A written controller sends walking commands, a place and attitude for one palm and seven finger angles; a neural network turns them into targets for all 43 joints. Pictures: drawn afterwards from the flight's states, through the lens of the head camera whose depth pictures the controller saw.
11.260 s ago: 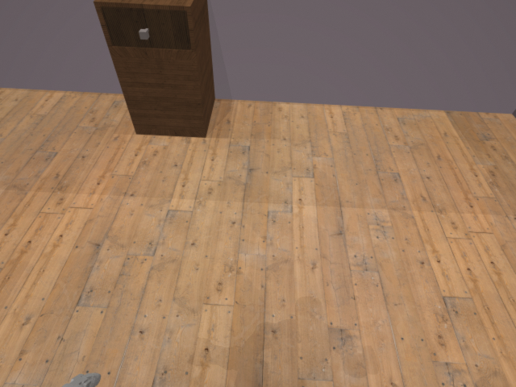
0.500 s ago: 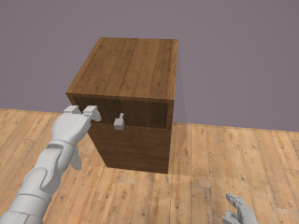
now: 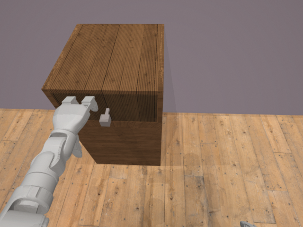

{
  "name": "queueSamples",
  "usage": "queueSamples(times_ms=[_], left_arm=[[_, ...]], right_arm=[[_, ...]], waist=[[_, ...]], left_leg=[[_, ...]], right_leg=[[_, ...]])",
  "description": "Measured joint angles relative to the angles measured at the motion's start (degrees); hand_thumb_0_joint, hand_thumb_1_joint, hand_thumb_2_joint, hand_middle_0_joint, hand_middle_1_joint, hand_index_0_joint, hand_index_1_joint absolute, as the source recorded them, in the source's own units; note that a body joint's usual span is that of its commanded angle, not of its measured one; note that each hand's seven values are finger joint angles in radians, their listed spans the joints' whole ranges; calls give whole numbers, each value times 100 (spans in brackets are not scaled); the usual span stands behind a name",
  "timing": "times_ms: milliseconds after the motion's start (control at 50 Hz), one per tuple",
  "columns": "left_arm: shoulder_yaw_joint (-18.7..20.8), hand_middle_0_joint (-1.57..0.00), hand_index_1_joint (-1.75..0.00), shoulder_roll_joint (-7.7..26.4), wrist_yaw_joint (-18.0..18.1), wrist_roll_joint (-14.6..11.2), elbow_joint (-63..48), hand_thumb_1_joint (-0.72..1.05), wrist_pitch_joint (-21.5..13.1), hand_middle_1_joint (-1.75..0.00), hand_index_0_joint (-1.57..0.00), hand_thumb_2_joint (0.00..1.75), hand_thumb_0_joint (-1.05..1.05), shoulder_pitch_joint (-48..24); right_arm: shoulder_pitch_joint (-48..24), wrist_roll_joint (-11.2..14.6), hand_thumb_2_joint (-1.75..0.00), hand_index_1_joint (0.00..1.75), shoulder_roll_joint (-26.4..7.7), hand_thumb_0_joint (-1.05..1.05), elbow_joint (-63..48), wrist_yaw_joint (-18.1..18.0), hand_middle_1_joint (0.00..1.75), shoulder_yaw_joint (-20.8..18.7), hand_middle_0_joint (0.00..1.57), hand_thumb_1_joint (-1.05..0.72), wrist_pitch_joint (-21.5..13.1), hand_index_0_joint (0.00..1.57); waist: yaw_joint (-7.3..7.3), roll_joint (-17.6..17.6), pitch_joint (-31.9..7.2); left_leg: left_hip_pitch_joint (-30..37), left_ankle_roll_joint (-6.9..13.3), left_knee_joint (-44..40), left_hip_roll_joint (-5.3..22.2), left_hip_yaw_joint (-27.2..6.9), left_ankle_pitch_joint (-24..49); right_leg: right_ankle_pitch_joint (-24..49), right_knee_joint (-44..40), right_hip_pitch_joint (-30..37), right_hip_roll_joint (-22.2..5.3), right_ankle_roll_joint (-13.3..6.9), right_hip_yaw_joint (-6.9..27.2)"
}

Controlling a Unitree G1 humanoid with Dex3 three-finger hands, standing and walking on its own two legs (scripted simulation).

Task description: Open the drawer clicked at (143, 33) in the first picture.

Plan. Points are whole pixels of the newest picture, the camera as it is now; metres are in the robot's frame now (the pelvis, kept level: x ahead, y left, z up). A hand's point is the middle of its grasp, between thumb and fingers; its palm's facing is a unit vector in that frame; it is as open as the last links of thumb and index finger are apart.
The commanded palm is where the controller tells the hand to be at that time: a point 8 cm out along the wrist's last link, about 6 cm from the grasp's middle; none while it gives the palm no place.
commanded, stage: move the hooked fingers above the handle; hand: left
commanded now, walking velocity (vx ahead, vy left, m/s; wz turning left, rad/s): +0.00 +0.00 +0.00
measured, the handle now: (106, 116) +0.51 +0.21 -0.12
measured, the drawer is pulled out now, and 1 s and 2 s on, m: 0.00 0.00 0.00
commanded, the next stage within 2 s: lower the fingers behind the handle in 1.50 s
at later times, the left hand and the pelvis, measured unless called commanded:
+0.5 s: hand (87, 122) +0.42 +0.23 -0.03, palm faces -0.06 -0.02 -1.00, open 13.8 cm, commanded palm +0.41 +0.23 +0.03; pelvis -0.01 +0.01 -0.03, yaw +0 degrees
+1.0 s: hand (95, 118) +0.46 +0.22 -0.06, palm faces -0.06 -0.02 -1.00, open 13.8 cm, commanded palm +0.45 +0.22 +0.00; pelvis -0.03 +0.02 -0.05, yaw -1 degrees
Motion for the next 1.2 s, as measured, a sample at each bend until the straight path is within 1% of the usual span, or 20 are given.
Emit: queueSamples(times_ms=[180,360,460,560,640,720,820,860,920,1020,1120,1200], left_arm=[[83,-32,-120,-4,252,148,825,-49,-39,-120,-31,31,0,-555],[90,-31,-120,-95,540,295,1377,-49,-79,-120,-31,31,0,-978],[130,-31,-120,-30,675,384,1760,-49,21,-120,-31,31,0,-1273],[107,-32,-120,57,690,396,2089,-49,83,-120,-31,31,0,-1630],[68,-32,-120,53,717,412,2302,-49,77,-120,-31,31,0,-1902],[66,-32,-120,55,800,467,2499,-49,118,-120,-31,31,0,-2144],[172,-32,-120,103,880,489,2737,-49,243,-120,-31,31,0,-2407],[240,-32,-120,141,874,488,2707,-49,285,-120,-31,31,0,-2429],[277,-32,-120,166,855,443,2627,-49,351,-120,-31,31,0,-2388],[192,-31,-120,164,771,371,2643,-49,409,-120,-31,31,0,-2347],[127,-32,-120,221,701,359,2698,-49,302,-120,-31,31,0,-2395],[20,-32,-120,209,737,376,2701,-49,260,-120,-32,31,0,-2490]], right_arm=[[59,-35,-90,30,14,1,43,40,30,-37,20,-91,13,20],[103,-107,-90,30,43,1,88,113,30,-37,20,-91,52,20],[109,-139,-90,30,59,1,105,122,30,-3,20,-91,49,20],[179,-175,-90,30,53,0,138,124,30,-7,20,-91,1,20],[257,-211,-90,30,28,0,205,139,30,-16,20,-91,-22,20],[320,-257,-90,30,2,0,255,160,30,-5,20,-91,-21,20],[360,-294,-90,30,-18,0,291,183,30,47,20,-91,9,20],[381,-307,-90,30,-15,0,286,187,30,53,20,-91,31,20],[426,-301,-90,30,-3,0,292,189,30,54,20,-91,76,20],[482,-257,-90,30,12,0,322,163,30,96,20,-91,101,20],[478,-240,-90,30,20,0,316,117,30,131,20,-91,52,20],[459,-256,-90,30,6,0,291,120,30,87,20,-91,2,20]], waist=[[-130,-13,-142],[-218,-17,-289],[-317,-33,-332],[-411,-40,-375],[-478,-31,-428],[-576,-11,-481],[-712,10,-498],[-745,20,-487],[-748,38,-465],[-717,60,-418],[-723,45,-426],[-710,52,-453]], left_leg=[[-467,7,329,9,4,-119],[-984,28,739,-2,7,-252],[-1324,39,995,-9,0,-313],[-1702,51,1281,-22,-28,-380],[-1996,66,1526,-32,-47,-452],[-2292,79,1769,-39,-50,-525],[-2611,96,2029,-31,-29,-604],[-2689,101,2092,-21,-10,-624],[-2699,105,2110,-4,19,-635],[-2595,115,2021,-3,20,-605],[-2568,109,1967,-16,-21,-579],[-2617,91,2001,-25,-73,-594]], right_leg=[[-83,273,-447,19,7,-3],[-181,619,-937,20,34,-7],[-221,830,-1254,21,50,-18],[-266,1054,-1594,14,69,-50],[-317,1247,-1859,9,87,-72],[-372,1450,-2138,9,102,-81],[-421,1674,-2451,26,122,-65],[-427,1728,-2533,39,130,-47],[-421,1736,-2551,58,140,-19],[-390,1643,-2443,56,145,-16],[-378,1586,-2399,39,136,-56],[-404,1604,-2424,28,119,-109]])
